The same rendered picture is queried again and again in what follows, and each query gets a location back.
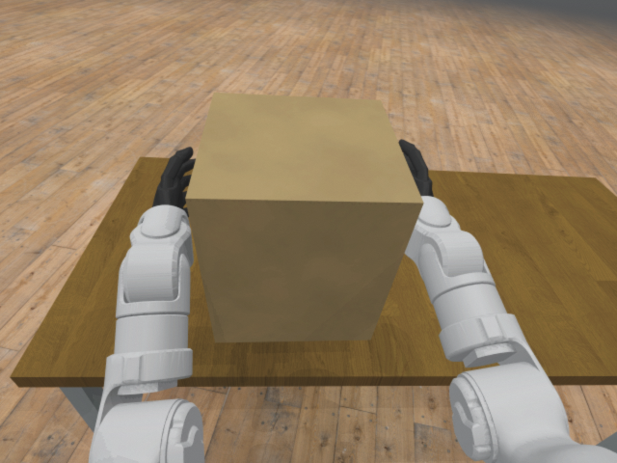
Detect robot right forearm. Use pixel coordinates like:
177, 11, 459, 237
404, 196, 570, 436

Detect robot left upper arm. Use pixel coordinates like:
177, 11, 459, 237
91, 398, 204, 463

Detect robot left forearm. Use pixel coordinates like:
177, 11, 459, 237
89, 204, 194, 463

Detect robot right upper arm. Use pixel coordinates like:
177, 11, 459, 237
449, 362, 617, 463

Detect carton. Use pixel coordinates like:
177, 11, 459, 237
185, 93, 424, 342

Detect right robot hand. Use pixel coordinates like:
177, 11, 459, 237
398, 139, 434, 197

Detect left robot hand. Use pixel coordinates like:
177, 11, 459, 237
152, 147, 196, 217

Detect table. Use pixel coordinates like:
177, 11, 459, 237
10, 157, 617, 453

